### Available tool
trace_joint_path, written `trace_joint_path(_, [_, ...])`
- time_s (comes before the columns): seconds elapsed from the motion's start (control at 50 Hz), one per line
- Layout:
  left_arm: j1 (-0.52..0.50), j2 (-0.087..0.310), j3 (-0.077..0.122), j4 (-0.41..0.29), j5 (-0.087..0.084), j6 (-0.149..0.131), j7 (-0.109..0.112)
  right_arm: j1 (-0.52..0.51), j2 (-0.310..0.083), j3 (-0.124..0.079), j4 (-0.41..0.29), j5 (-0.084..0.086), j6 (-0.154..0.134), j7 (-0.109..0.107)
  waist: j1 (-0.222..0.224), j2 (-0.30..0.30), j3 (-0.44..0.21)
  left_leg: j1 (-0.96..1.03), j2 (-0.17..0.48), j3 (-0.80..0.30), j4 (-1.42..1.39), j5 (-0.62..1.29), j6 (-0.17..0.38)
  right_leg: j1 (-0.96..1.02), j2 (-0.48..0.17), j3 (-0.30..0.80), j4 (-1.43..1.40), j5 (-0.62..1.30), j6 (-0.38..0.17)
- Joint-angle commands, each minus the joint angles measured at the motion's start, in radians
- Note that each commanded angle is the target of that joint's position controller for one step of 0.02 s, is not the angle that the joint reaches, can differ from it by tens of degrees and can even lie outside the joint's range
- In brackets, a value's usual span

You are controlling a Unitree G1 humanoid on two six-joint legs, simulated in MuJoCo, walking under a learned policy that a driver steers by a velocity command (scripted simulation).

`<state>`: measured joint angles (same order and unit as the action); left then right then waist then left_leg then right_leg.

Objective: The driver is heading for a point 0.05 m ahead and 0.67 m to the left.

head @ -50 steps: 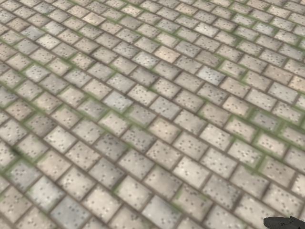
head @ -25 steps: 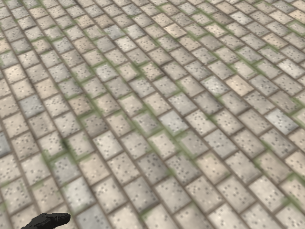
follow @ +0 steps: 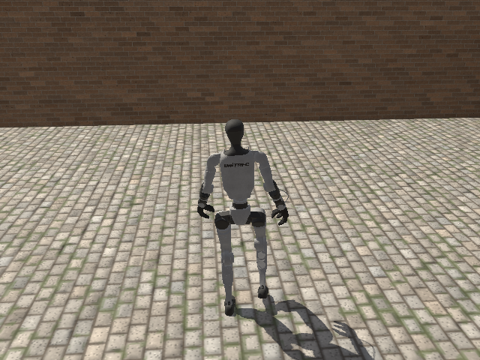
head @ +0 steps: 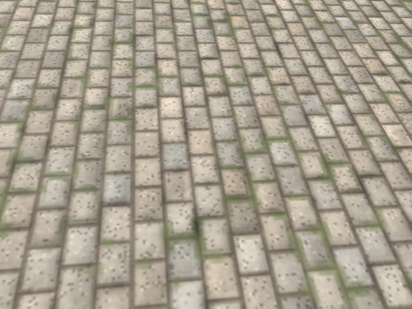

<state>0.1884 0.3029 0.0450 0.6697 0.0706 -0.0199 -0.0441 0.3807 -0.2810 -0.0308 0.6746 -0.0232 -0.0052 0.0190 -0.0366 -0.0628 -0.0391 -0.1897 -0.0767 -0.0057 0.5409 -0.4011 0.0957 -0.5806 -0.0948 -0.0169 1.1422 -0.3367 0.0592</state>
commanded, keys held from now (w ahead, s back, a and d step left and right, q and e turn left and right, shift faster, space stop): w+q+shift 1.00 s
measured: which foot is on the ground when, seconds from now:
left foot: down 0.00-0.26, up 0.28-0.70, down 0.72-1.00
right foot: up 0.00-0.22, down 0.24-0.70, up 0.72-1.00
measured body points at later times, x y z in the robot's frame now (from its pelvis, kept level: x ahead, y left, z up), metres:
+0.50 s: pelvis +0.40 +0.05 +0.00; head +0.41 +0.07 +0.45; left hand +0.26 +0.32 -0.11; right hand +0.72 -0.08 -0.06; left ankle +0.42 +0.17 -0.64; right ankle +0.38 -0.09 -0.73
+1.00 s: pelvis +0.77 +0.36 +0.00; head +0.79 +0.39 +0.45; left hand +0.74 +0.70 -0.05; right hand +0.98 +0.15 -0.12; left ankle +0.67 +0.28 -0.73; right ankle +1.04 +0.40 -0.67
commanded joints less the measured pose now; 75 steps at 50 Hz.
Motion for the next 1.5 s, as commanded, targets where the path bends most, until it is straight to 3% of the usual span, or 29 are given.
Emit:
trace_joint_path(0.02, [-0.147,0.14,0.027,-0.11,-0.012,-0.005,-0.007,0.02,-0.19,-0.053,-0.036,0.006,-0.044,-0.012,-0.003,0.131,0.152,0.108,0.223,-0.431,-0.422,-0.035,0.199,-0.28,-0.006,0.018,-0.096,0.112,0.025])
trace_joint_path(0.16, [-0.327,0.077,-0.009,-0.17,-0.05,-0.009,-0.006,0.062,-0.222,-0.074,0.049,0.028,-0.074,-0.018,-0.033,0.146,0.135,0.099,0.199,-0.379,-0.383,0.52,0.155,0.01,0.079,-0.005,-0.499,0.321,-0.016])
trace_joint_path(0.2, [-0.186,0.114,0.006,-0.133,-0.052,-0.014,0.014,0.004,-0.251,-0.081,0.053,0.03,-0.077,-0.019,0.043,0.149,0.063,0.087,0.184,-0.355,-0.267,0.832,0.103,0.266,0.125,-0.013,-0.554,0.261,-0.049])
trace_joint_path(0.24, [0.239,0.197,0.052,-0.03,-0.057,-0.016,0.06,-0.068,-0.287,-0.09,0.054,0.013,-0.08,-0.009,0.264,0.113,-0.155,-0.086,0.105,-0.311,0.217,0.954,0.053,0.775,0.103,-0.017,-0.509,0.115,-0.076])
trace_joint_path(0.26, [0.449,0.27,0.075,0.002,-0.023,-0.025,0.084,-0.072,-0.144,-0.054,0.033,0.0,-0.094,-0.01,0.312,-0.055,-0.291,-0.256,0.01,-0.251,0.614,0.454,0.047,0.995,-0.13,0.252,-0.56,-0.323,-0.089])
trace_joint_path(0.28, [0.338,0.32,0.075,-0.021,0.001,-0.031,0.075,-0.008,-0.041,-0.021,-0.033,0.048,-0.091,-0.003,0.171,-0.401,-0.363,-0.474,-0.084,-0.198,0.837,-0.094,0.037,1.007,-0.35,0.844,-0.893,-0.693,-0.123])
trace_joint_path(0.3, [0.141,0.229,0.066,-0.058,-0.007,-0.026,0.067,-0.026,-0.106,-0.021,-0.003,0.025,-0.074,-0.008,0.111,-0.254,-0.19,-0.547,0.0,-0.168,0.899,0.02,0.044,0.824,-0.333,0.879,-0.951,-0.721,-0.156])
trace_joint_path(0.34, [0.089,0.107,0.04,-0.039,-0.014,-0.024,0.063,-0.087,-0.147,-0.032,0.024,-0.007,-0.046,0.013,0.089,-0.008,-0.031,-0.513,0.104,-0.107,0.826,0.121,0.032,0.606,-0.274,0.55,-0.903,-0.42,-0.178])
trace_joint_path(0.42, [0.162,0.059,0.022,0.071,-0.041,-0.068,0.047,-0.216,-0.064,-0.006,-0.035,-0.02,0.002,0.059,0.052,-0.011,0.114,-0.559,0.187,-0.089,0.764,0.155,0.004,0.453,-0.224,0.197,-0.984,-0.083,-0.144])
trace_joint_path(0.58, [0.207,0.117,0.03,0.143,-0.041,-0.104,0.048,-0.489,-0.058,0.02,-0.134,-0.01,0.002,0.101,0.036,0.065,0.225,-0.466,0.128,0.144,0.297,0.432,0.059,0.485,-0.119,-0.291,-1.076,0.56,-0.096])
trace_joint_path(0.62, [0.238,0.165,0.037,0.145,-0.044,-0.09,0.054,-0.455,-0.071,0.013,-0.112,-0.003,-0.005,0.088,0.008,0.026,0.161,-0.364,0.048,0.207,0.241,0.395,0.091,0.61,-0.135,-0.311,-0.954,1.094,-0.091])
trace_joint_path(0.66, [0.211,0.233,0.053,0.132,-0.04,-0.052,0.063,-0.254,-0.124,-0.012,-0.055,0.005,-0.01,0.063,-0.113,-0.04,0.028,-0.165,-0.017,0.204,0.234,0.268,0.122,0.678,-0.175,-0.3,-0.659,1.418,-0.096])
trace_joint_path(0.7, [0.147,0.236,0.057,0.099,-0.03,-0.024,0.058,0.135,-0.214,-0.073,0.076,0.007,-0.009,0.022,-0.258,-0.012,-0.145,0.328,-0.051,0.097,0.141,0.153,0.167,0.439,-0.169,-0.255,-0.09,1.178,-0.1])
trace_joint_path(0.72, [0.139,0.126,0.036,0.074,-0.022,-0.025,0.039,0.045,-0.282,-0.105,0.077,0.029,0.006,-0.002,-0.146,0.227,-0.055,0.417,0.075,-0.145,0.079,0.074,0.186,0.133,0.024,-0.235,0.269,0.086,-0.063])
trace_joint_path(0.74, [0.176,0.103,0.022,-0.057,-0.043,-0.048,0.037,-0.025,-0.388,-0.118,0.014,-0.014,0.022,0.006,-0.047,0.325,-0.215,0.673,0.296,-0.728,-0.109,0.033,0.396,-0.243,0.133,-0.067,0.549,-0.168,-0.01])
trace_joint_path(0.76, [0.068,0.141,0.016,-0.076,-0.039,-0.076,0.041,0.031,-0.346,-0.119,0.008,-0.013,0.024,-0.005,-0.097,0.101,-0.228,0.635,0.313,-0.816,-0.241,-0.039,0.373,-0.295,0.076,0.079,0.497,-0.075,-0.026])
trace_joint_path(0.8, [0.025,0.116,0.001,-0.068,-0.035,-0.088,0.046,-0.007,-0.264,-0.102,0.061,-0.001,-0.008,-0.018,-0.005,-0.026,0.006,0.309,0.256,-0.673,-0.298,0.095,0.304,-0.213,-0.004,0.089,0.274,-0.027,-0.033])
trace_joint_path(0.86, [0.056,0.094,-0.008,-0.036,0.011,-0.029,0.045,-0.076,-0.185,-0.066,0.061,0.017,-0.055,-0.026,0.083,-0.054,0.064,0.032,0.13,-0.466,-0.305,0.253,0.264,-0.052,-0.051,0.086,0.11,-0.074,0.003])
trace_joint_path(0.92, [-0.136,0.057,-0.028,-0.127,-0.006,-0.018,0.033,-0.026,-0.189,-0.068,0.072,0.013,-0.079,-0.015,0.043,0.007,0.154,-0.139,0.098,-0.446,-0.371,0.308,0.265,-0.03,-0.051,0.041,-0.149,0.052,0.033])
trace_joint_path(1.02, [-0.265,0.047,-0.04,-0.172,-0.036,-0.033,0.022,0.043,-0.219,-0.086,0.109,0.028,-0.079,-0.004,-0.042,0.068,0.12,-0.048,0.065,-0.402,-0.314,0.686,0.16,0.141,0.052,0.003,-0.501,0.435,-0.018])
trace_joint_path(1.08, [-0.126,0.111,-0.015,-0.143,-0.03,-0.047,0.053,0.055,-0.254,-0.098,0.129,0.028,-0.066,-0.018,0.012,0.097,0.011,0.037,0.026,-0.405,-0.026,1.055,0.046,0.406,0.153,0.009,-0.618,0.382,-0.049])
trace_joint_path(1.1, [0.032,0.15,0.003,-0.106,-0.035,-0.056,0.067,0.001,-0.276,-0.104,0.118,0.032,-0.069,-0.016,0.114,0.107,-0.057,-0.014,0.0,-0.405,0.178,1.018,0.007,0.59,0.123,0.039,-0.669,0.451,-0.058])
trace_joint_path(1.12, [0.225,0.214,0.027,-0.057,-0.02,-0.066,0.078,-0.05,-0.215,-0.09,0.092,0.042,-0.076,-0.016,0.204,0.091,-0.153,-0.133,-0.049,-0.358,0.435,0.771,-0.027,0.818,-0.007,0.115,-0.644,0.492,-0.076])
trace_joint_path(1.14, [0.276,0.2,0.027,-0.06,-0.073,-0.087,0.087,0.041,0.047,-0.015,0.067,0.02,-0.057,-0.029,0.149,-0.175,-0.319,-0.373,-0.102,-0.314,0.776,-0.333,-0.066,1.132,-0.257,0.338,-0.451,1.03,-0.093])
trace_joint_path(1.16, [0.231,0.189,0.023,-0.092,-0.036,-0.082,0.069,0.178,-0.077,-0.027,0.028,0.081,-0.05,-0.031,0.081,-0.384,-0.477,-0.457,-0.071,-0.266,0.963,-0.276,-0.098,1.147,-0.443,0.653,-0.594,0.99,-0.218])
trace_joint_path(1.2, [0.064,0.075,0.024,-0.115,-0.055,-0.061,0.077,0.004,-0.198,-0.06,-0.003,0.092,-0.015,-0.039,0.097,-0.119,-0.223,-0.529,0.095,-0.128,0.924,-0.022,-0.125,0.846,-0.311,0.46,-0.745,0.271,-0.228])
trace_joint_path(1.22, [0.063,0.054,0.004,-0.08,-0.002,-0.04,0.069,-0.076,-0.214,-0.066,0.025,-0.023,-0.005,-0.021,0.09,0.135,-0.132,-0.469,0.074,-0.077,0.86,0.053,-0.082,0.636,-0.283,0.399,-0.787,0.136,-0.21])
trace_joint_path(1.3, [0.11,0.1,0.026,0.013,-0.051,-0.068,0.043,-0.179,-0.058,-0.031,-0.069,-0.019,0.032,0.048,0.04,-0.014,0.056,-0.494,0.173,-0.058,0.753,0.12,-0.039,0.405,-0.248,0.157,-0.964,0.054,-0.174])
trace_joint_path(1.5, [0.258,0.122,0.039,0.14,-0.038,-0.071,0.052,-0.51,-0.063,-0.003,-0.172,-0.01,0.02,0.088,0.078,0.013,0.201,-0.584,0.157,0.114,0.325,0.338,0.047,0.619,-0.184,-0.255,-1.027,0.363,-0.11])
